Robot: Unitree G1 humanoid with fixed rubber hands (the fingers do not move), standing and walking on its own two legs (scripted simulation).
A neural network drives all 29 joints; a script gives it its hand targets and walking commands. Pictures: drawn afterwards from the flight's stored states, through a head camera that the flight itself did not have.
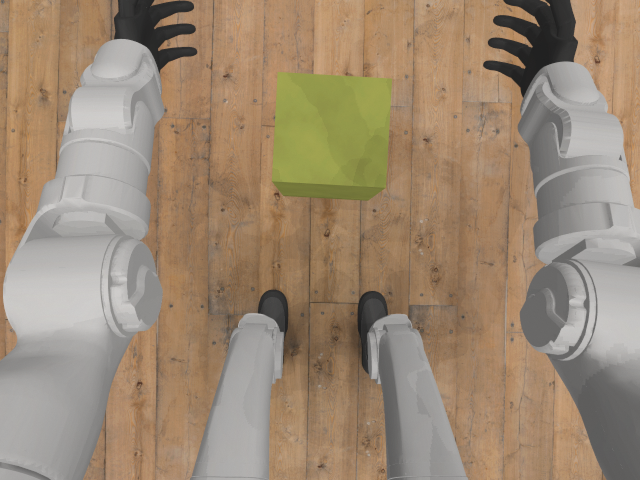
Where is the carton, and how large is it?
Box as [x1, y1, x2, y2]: [272, 72, 391, 200]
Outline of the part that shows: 278,72 272,181 283,195 367,200 384,188 386,176 391,79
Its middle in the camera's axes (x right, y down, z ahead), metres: +0.02 -0.21 +0.84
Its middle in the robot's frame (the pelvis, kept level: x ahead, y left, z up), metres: +0.56 -0.01 -0.53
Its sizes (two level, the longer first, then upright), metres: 0.210 0.200 0.250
